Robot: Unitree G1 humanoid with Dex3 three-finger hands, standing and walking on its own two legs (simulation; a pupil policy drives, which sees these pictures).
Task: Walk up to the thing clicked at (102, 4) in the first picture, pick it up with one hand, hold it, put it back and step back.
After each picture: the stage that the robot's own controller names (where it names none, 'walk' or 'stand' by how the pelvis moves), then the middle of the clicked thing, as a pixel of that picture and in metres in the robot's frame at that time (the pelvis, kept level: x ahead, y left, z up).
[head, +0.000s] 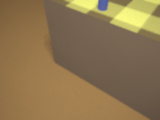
stand; (103, 0) +0.99 -0.12 +0.02
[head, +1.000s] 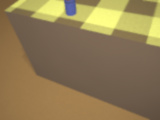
walk; (70, 4) +0.88 +0.13 +0.04
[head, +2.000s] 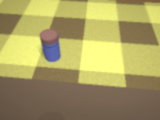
walk; (51, 46) +0.48 +0.15 +0.06
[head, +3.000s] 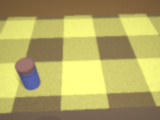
stand; (28, 74) +0.39 +0.22 +0.02
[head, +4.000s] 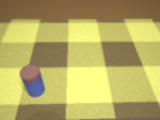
stand; (33, 81) +0.36 +0.20 +0.01
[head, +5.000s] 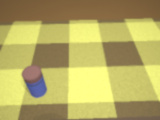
stand; (35, 82) +0.37 +0.19 +0.01
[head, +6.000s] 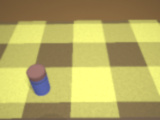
stand; (39, 80) +0.38 +0.18 +0.01
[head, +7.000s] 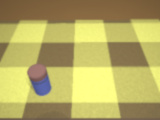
stand; (40, 80) +0.37 +0.18 +0.01
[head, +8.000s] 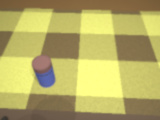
rise first; (44, 72) +0.39 +0.16 +0.01
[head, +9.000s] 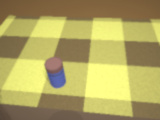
go down; (55, 73) +0.40 +0.15 +0.01
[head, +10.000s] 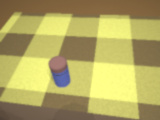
go down; (60, 72) +0.40 +0.14 +0.02
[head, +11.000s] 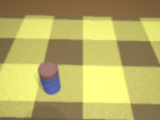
go down; (50, 78) +0.38 +0.13 +0.02
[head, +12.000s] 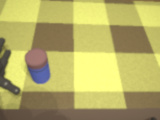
close in; (38, 67) +0.39 +0.14 +0.04
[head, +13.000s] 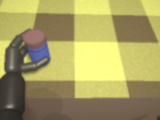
close; (38, 49) +0.44 +0.14 +0.07
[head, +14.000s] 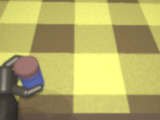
lift; (30, 75) +0.35 +0.17 +0.07
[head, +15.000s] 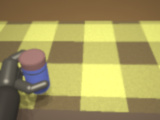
lift; (36, 72) +0.31 +0.15 +0.16
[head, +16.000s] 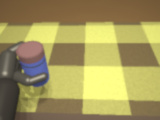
hold; (34, 64) +0.32 +0.15 +0.18
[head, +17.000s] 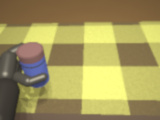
hold; (34, 65) +0.32 +0.15 +0.17
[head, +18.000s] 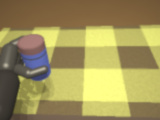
crouch; (35, 58) +0.32 +0.15 +0.20
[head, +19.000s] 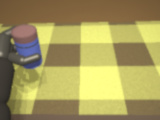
crouch; (28, 47) +0.38 +0.17 +0.19
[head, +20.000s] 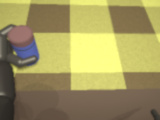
lower; (25, 46) +0.43 +0.16 +0.08
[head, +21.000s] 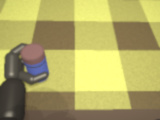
lower; (36, 63) +0.39 +0.15 +0.07
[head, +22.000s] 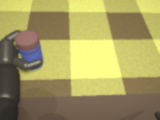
lower; (30, 51) +0.43 +0.15 +0.08
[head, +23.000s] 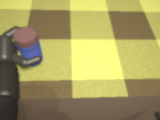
lower; (29, 47) +0.44 +0.15 +0.08
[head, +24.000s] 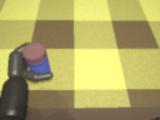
open; (38, 62) +0.40 +0.14 +0.07
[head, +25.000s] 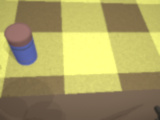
sink last; (22, 45) +0.43 +0.15 +0.09
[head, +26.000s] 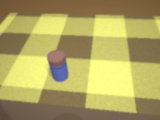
sink last; (58, 66) +0.42 +0.14 +0.04
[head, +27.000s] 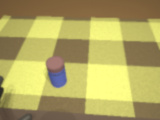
stand; (57, 72) +0.40 +0.14 +0.02
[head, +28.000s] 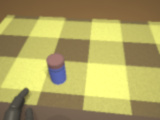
stand; (57, 69) +0.42 +0.14 +0.02
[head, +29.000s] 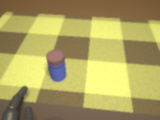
stand; (57, 66) +0.43 +0.14 +0.04
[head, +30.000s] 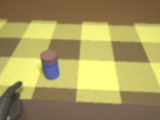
walk; (50, 65) +0.47 +0.14 +0.03
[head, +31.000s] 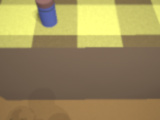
walk; (47, 10) +0.60 +0.15 +0.04
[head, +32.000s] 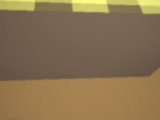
walk; out of the picture +0.80 +0.17 +0.04
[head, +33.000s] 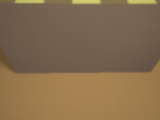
stand; out of the picture +1.03 +0.24 +0.04
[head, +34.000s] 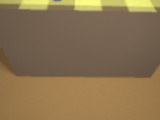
stand; out of the picture +1.03 +0.21 +0.02
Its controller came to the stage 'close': yes
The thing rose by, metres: 0.19
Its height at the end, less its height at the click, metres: +0.00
